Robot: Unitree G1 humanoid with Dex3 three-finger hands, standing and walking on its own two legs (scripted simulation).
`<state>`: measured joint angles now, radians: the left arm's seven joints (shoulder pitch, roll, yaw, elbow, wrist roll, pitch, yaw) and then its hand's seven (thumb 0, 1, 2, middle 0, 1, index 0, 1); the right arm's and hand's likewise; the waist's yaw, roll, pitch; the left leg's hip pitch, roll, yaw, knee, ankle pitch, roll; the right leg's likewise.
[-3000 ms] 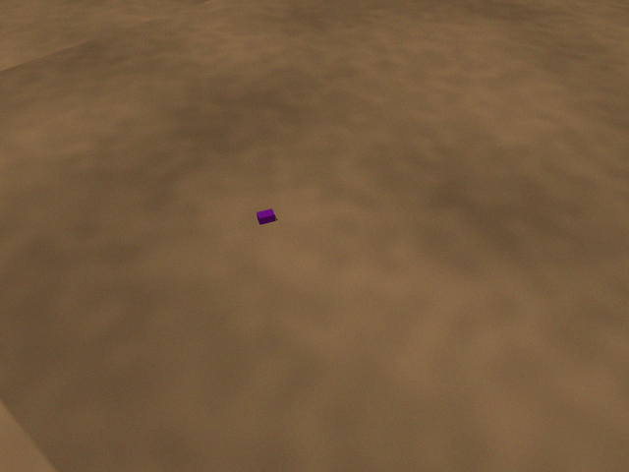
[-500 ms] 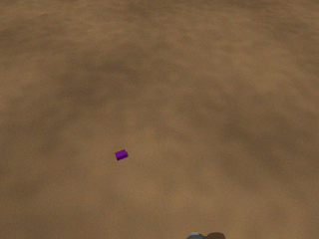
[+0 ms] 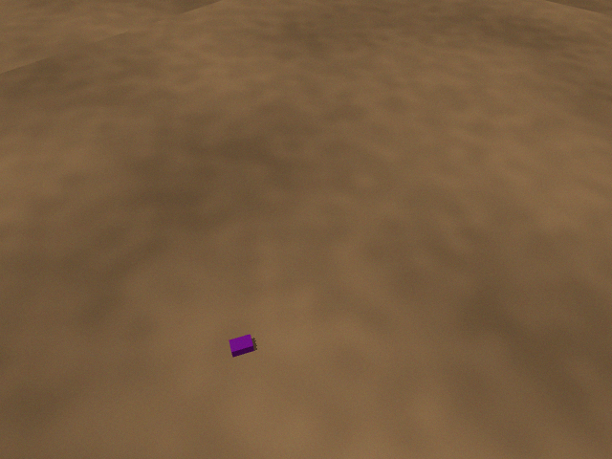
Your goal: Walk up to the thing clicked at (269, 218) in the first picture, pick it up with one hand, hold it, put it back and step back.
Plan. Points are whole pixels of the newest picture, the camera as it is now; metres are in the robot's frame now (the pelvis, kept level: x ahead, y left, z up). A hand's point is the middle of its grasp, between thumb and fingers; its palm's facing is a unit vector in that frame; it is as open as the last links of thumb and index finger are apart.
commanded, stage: walk up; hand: left
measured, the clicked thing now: (241, 345) +0.62 +0.22 -0.73
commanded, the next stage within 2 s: stand in 1.90 s
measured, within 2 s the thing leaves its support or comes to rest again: neither
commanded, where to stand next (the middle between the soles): +0.25 -0.01 m, yaw +1 degrees
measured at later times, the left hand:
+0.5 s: hand (143, 427) +0.21 +0.24 -0.10, palm faces -0.02 -0.89 -0.45, open 7.4 cm
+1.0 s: hand (149, 417) +0.23 +0.24 -0.14, palm faces +0.02 -0.94 -0.35, open 7.4 cm
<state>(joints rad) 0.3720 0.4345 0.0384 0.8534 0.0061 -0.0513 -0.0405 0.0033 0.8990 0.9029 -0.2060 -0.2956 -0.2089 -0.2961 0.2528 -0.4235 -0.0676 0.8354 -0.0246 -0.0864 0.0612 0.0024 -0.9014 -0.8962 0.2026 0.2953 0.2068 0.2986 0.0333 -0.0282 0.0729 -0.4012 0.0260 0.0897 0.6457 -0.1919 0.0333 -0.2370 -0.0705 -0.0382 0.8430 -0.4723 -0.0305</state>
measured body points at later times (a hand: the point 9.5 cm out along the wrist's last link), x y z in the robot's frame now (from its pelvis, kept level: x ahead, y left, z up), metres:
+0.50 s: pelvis +0.13 -0.04 +0.01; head +0.16 -0.08 +0.46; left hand +0.21 +0.28 -0.07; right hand +0.19 -0.36 -0.13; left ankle +0.14 +0.10 -0.67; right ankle +0.19 -0.16 -0.72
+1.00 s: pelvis +0.17 -0.02 +0.02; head +0.18 -0.01 +0.47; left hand +0.23 +0.29 -0.12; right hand +0.30 -0.31 -0.10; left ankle +0.21 +0.11 -0.72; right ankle +0.19 -0.15 -0.72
